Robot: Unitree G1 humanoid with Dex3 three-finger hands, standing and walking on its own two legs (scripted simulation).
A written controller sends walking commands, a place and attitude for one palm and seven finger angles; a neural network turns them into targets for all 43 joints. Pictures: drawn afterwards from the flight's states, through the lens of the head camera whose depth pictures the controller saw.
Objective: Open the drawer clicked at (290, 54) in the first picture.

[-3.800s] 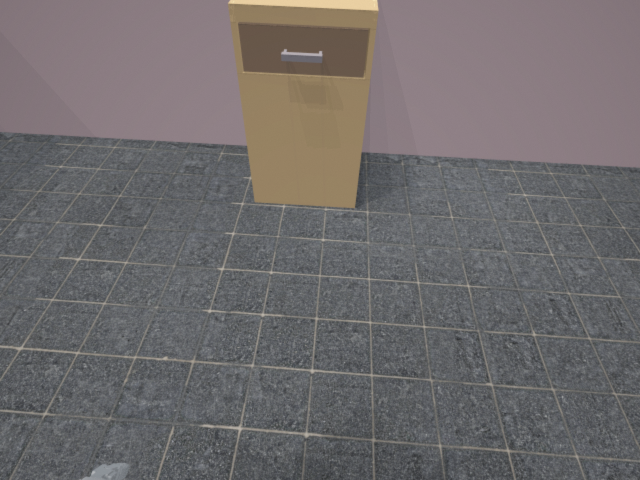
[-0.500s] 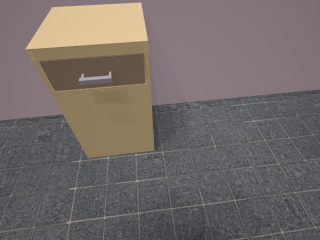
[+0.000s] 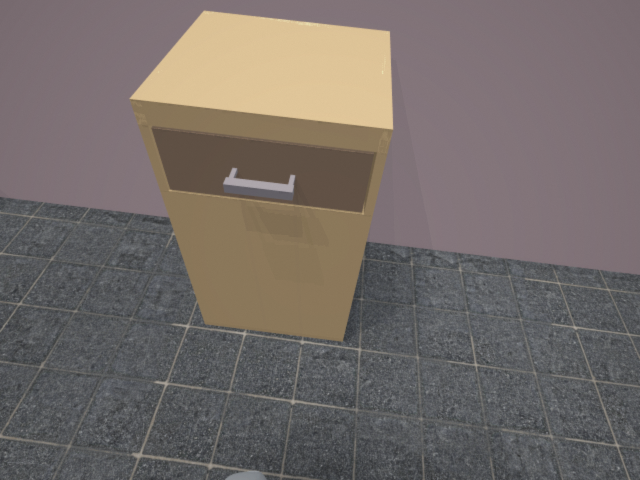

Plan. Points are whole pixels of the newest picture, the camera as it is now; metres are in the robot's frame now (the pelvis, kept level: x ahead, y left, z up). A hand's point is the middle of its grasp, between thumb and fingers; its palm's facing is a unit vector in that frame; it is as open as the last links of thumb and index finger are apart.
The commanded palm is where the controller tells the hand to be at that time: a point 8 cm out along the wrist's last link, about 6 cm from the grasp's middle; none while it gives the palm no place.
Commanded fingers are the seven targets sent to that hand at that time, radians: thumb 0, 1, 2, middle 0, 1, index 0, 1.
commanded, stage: take the last steps up to it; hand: left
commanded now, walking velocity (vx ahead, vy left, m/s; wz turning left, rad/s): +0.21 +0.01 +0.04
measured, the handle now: (261, 182) +0.65 +0.19 -0.05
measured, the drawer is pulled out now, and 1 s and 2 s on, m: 0.00 0.00 0.00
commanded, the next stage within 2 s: come to a stop and stand still in 0.20 s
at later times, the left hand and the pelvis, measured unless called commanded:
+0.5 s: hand (221, 429) +0.21 +0.17 -0.16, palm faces +0.02 -0.97 -0.23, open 7.4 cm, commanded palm none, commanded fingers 0.00 0.90 0.90 -0.20 -0.30 -0.20 -0.30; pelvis +0.12 -0.01 +0.00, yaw +0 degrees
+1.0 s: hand out of the picture +0.08 +0.24 -0.17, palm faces +0.11 -0.97 -0.22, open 7.4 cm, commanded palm none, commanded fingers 0.00 0.90 0.90 -0.20 -0.30 -0.20 -0.30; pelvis +0.07 +0.04 +0.01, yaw +1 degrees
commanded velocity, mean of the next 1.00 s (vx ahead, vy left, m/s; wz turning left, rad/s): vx -0.03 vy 0.03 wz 0.00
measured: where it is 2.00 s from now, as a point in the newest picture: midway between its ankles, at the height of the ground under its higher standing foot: outside the picture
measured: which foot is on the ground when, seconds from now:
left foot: up 0.00-0.00, down 0.02-0.48, up 0.50-0.80, down 0.82-1.00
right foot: down 0.00-0.04, up 0.06-0.42, down 0.44-0.82, up 0.84-1.00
